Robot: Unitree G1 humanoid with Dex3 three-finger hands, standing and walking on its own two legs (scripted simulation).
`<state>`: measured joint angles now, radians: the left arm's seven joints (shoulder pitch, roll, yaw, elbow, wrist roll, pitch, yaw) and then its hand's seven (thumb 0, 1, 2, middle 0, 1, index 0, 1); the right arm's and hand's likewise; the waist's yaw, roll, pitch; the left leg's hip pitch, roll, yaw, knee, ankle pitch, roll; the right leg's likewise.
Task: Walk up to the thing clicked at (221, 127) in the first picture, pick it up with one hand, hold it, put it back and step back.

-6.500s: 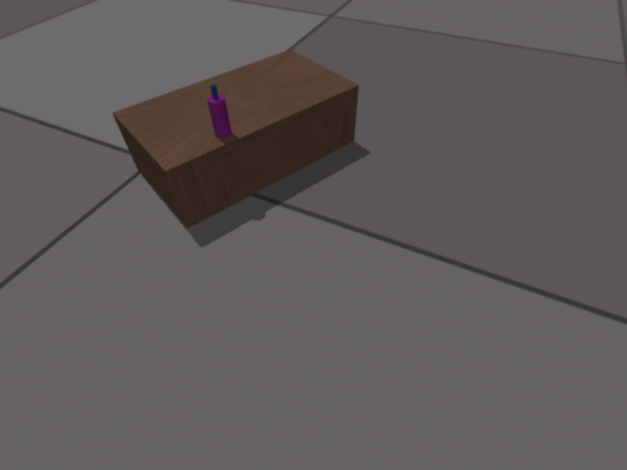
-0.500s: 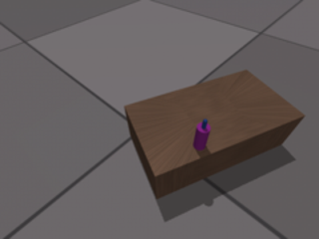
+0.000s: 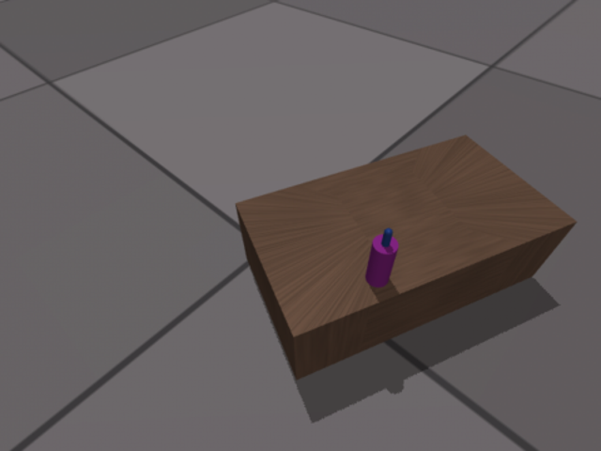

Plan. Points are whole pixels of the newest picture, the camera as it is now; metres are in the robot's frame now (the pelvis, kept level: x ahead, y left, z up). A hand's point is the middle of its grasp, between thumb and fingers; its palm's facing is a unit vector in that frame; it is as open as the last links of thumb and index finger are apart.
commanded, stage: stand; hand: right
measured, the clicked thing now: (382, 255) +0.67 -0.20 -0.34
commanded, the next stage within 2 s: walk up in 0.74 s
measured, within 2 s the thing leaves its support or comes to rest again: neither
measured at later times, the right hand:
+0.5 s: hand out of the picture +0.07 -0.25 -0.16, palm faces -0.03 +0.94 -0.34, open 7.4 cm
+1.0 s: hand out of the picture +0.05 -0.36 -0.15, palm faces -0.09 +0.86 -0.49, open 7.4 cm
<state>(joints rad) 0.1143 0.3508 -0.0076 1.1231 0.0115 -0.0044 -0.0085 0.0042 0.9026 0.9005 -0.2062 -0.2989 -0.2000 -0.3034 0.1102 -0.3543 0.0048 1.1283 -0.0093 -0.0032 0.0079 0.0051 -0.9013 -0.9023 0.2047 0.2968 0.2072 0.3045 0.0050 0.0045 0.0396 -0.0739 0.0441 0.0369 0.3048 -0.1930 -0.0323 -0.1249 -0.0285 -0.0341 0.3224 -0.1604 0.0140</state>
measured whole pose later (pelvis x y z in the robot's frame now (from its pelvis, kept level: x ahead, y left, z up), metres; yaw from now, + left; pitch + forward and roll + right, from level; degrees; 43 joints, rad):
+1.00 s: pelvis +0.03 -0.06 -0.02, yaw +4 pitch -2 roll +2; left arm 0.16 0.47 0.14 0.89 0.06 0.08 -0.11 0.01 0.90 0.90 -0.20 -0.30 -0.20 -0.30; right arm 0.36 -0.41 -0.09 0.99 -0.05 -0.05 -0.04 0.01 -0.90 -0.90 0.21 0.30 0.21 0.31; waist 0.00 -0.07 0.08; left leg -0.16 0.07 -0.06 0.53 -0.35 -0.06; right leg -0.41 -0.10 0.07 0.77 -0.42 -0.01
